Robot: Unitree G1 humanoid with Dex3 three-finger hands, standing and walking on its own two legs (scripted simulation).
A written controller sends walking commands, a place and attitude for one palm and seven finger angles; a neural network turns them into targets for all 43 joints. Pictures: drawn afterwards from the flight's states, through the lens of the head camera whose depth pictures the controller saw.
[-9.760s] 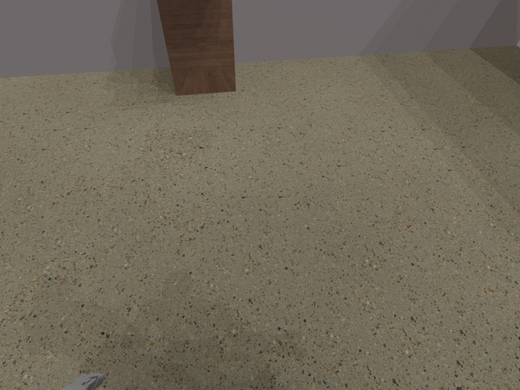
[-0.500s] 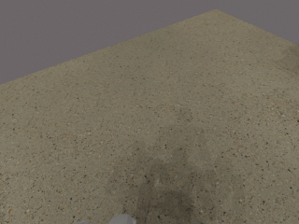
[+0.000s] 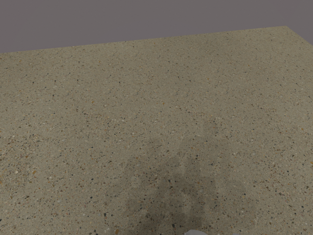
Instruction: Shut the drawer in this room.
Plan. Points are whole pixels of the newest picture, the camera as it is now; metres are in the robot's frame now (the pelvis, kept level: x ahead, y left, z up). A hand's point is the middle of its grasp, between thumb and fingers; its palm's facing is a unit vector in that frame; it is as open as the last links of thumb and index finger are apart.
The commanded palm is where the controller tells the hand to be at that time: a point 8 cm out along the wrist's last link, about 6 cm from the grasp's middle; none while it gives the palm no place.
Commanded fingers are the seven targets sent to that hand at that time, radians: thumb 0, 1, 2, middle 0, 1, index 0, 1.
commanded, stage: turn or walk to find it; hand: left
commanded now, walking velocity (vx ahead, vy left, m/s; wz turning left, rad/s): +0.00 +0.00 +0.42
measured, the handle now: out of the picture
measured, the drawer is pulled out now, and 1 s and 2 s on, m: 0.24 0.24 0.24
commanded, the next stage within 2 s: none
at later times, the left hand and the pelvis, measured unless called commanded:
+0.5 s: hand out of the picture +0.01 +0.15 -0.16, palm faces +0.26 -0.93 -0.25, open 7.3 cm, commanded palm none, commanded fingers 0.00 0.90 0.90 -0.20 -0.30 -0.20 -0.30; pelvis -0.01 -0.04 +0.00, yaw +15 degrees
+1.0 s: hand out of the picture -0.05 +0.22 -0.17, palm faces +0.46 -0.85 -0.25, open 7.4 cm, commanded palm none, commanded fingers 0.00 0.90 0.90 -0.20 -0.30 -0.20 -0.30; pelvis -0.03 -0.01 +0.00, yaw +25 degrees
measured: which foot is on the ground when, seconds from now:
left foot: down 0.00-0.20, up 0.22-0.62, down 0.64-1.00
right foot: up 0.00-0.18, down 0.20-0.66, up 0.68-1.00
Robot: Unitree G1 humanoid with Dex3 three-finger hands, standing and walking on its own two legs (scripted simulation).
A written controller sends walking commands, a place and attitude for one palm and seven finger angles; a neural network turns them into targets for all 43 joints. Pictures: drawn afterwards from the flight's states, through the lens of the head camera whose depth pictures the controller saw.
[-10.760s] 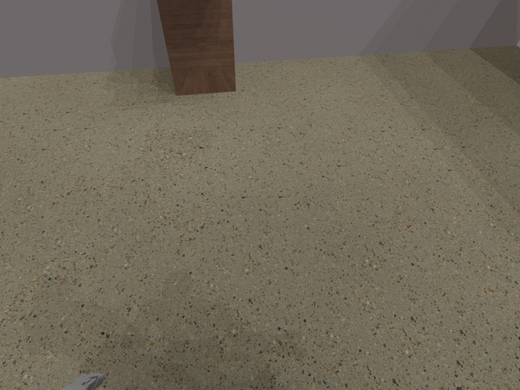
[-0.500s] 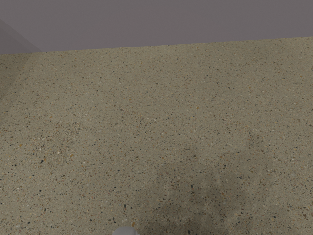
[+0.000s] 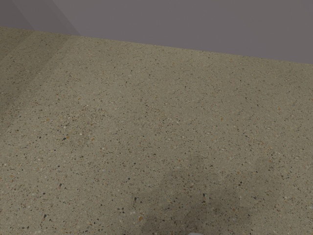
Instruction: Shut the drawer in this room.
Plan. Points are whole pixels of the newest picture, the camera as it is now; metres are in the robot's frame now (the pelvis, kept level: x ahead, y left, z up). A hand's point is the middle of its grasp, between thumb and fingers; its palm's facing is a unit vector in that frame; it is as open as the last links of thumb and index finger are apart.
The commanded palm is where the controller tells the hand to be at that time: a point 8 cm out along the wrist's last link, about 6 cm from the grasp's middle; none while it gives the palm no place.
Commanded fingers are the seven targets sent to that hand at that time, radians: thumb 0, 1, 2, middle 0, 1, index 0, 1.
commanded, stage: turn or walk to find it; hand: left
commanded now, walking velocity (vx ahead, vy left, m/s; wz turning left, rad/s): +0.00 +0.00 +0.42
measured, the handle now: out of the picture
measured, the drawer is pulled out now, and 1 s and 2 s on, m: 0.24 0.24 0.24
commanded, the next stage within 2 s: none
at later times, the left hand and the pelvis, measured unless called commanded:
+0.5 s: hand out of the picture -0.02 +0.15 -0.16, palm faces +0.27 -0.93 -0.25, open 7.3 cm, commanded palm none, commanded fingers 0.00 0.90 0.90 -0.20 -0.30 -0.20 -0.30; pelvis -0.02 -0.04 +0.00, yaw +14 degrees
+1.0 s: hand out of the picture -0.06 +0.21 -0.16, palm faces +0.45 -0.85 -0.25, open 7.4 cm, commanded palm none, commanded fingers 0.00 0.90 0.90 -0.20 -0.30 -0.20 -0.30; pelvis -0.06 -0.02 +0.00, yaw +25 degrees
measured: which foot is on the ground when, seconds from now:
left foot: down 0.00-0.16, up 0.18-0.60, down 0.62-1.00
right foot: up 0.00-0.14, down 0.16-0.62, up 0.64-1.00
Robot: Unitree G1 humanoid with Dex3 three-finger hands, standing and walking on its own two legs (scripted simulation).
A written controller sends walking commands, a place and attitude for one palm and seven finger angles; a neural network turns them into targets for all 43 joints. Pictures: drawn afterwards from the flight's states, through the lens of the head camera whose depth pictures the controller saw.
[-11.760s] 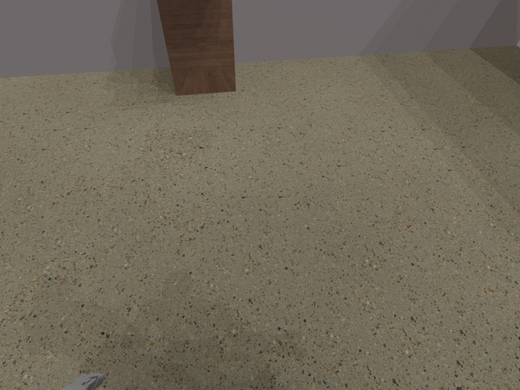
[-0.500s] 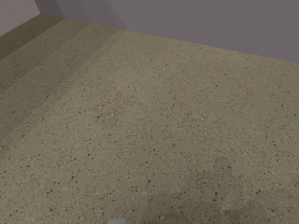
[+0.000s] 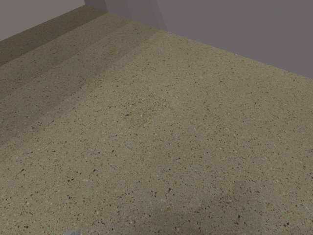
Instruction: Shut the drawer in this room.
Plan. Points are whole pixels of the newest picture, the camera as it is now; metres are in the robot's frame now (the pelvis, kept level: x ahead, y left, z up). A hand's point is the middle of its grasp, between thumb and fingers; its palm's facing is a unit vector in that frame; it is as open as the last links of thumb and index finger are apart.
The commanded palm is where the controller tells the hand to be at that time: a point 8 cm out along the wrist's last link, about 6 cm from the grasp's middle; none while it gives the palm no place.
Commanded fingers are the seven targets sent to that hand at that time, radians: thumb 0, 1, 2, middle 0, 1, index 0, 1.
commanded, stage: turn or walk to find it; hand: left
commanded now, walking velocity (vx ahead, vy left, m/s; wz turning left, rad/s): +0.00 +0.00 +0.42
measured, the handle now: out of the picture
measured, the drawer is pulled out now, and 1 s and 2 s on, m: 0.24 0.24 0.24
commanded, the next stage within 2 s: none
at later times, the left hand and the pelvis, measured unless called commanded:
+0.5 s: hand out of the picture -0.05 +0.22 -0.19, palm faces +0.30 -0.93 -0.22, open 7.4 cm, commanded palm none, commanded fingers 0.00 0.90 0.90 -0.20 -0.30 -0.20 -0.30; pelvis -0.03 +0.01 -0.02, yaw +15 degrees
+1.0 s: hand out of the picture +0.00 +0.22 -0.15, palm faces +0.43 -0.86 -0.27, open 7.3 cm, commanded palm none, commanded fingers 0.00 0.90 0.90 -0.20 -0.30 -0.20 -0.30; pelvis -0.03 -0.01 -0.01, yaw +26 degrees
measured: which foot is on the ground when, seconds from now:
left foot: down 0.00-0.06, up 0.08-0.46, down 0.48-1.00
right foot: up 0.00-0.04, down 0.06-0.48, up 0.50-0.98, down 1.00-1.00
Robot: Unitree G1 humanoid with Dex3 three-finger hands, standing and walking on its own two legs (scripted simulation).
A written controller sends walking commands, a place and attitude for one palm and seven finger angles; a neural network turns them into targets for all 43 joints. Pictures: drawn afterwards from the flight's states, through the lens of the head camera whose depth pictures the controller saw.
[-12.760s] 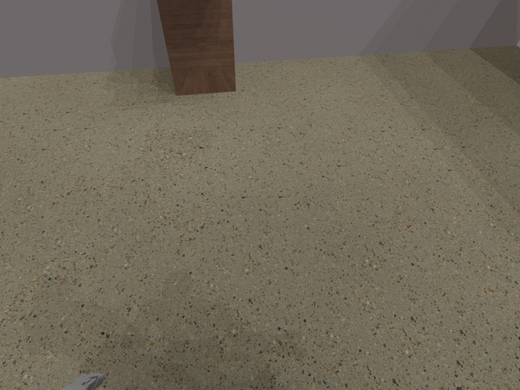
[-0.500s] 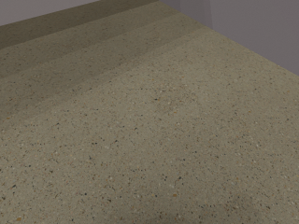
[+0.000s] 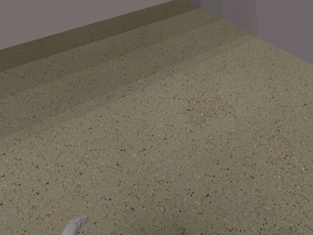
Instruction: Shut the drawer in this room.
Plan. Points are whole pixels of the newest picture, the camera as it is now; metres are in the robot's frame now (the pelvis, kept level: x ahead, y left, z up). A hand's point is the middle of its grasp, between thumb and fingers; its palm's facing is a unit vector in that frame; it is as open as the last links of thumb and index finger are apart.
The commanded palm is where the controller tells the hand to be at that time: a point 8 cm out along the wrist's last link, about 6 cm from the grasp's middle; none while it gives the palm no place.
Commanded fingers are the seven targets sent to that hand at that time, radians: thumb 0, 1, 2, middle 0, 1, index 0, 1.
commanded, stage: turn or walk to find it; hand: left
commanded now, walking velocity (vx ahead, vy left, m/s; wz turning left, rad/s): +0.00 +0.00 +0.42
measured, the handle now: out of the picture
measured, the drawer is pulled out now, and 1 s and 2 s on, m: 0.24 0.24 0.24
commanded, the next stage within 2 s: none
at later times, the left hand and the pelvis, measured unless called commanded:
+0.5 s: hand out of the picture -0.07 +0.22 -0.18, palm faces +0.32 -0.92 -0.24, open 7.4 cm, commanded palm none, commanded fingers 0.00 0.90 0.90 -0.20 -0.30 -0.20 -0.30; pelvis -0.02 +0.02 -0.01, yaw +15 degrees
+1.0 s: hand out of the picture +0.00 +0.22 -0.14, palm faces +0.43 -0.86 -0.27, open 7.3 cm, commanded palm none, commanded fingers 0.00 0.90 0.90 -0.20 -0.30 -0.20 -0.30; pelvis -0.03 -0.01 +0.00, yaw +26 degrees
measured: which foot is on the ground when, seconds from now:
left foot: down 0.00-0.00, up 0.02-0.44, down 0.46-0.98, up 1.00-1.00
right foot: down 0.00-0.48, up 0.50-0.96, down 0.98-1.00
